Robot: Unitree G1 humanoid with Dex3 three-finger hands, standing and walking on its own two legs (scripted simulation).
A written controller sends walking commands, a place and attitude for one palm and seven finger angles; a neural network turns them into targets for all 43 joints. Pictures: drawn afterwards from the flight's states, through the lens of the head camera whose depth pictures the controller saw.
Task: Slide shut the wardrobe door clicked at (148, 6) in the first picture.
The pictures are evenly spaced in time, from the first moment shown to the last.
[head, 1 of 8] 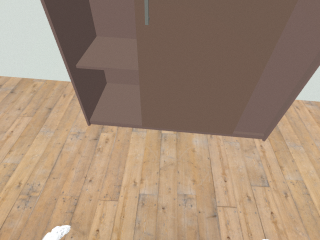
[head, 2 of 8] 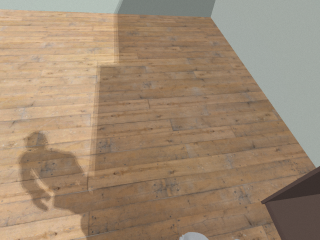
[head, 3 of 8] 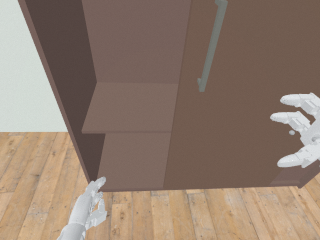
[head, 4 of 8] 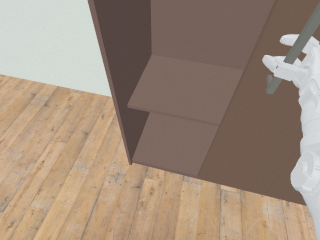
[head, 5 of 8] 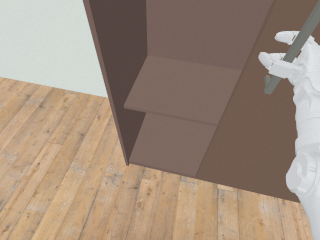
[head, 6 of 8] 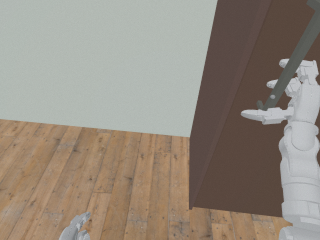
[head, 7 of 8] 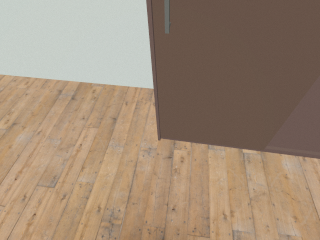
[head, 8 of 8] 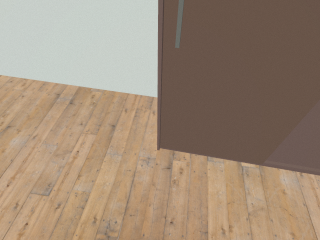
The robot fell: no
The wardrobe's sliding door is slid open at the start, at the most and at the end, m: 0.44 0.45 0.00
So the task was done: yes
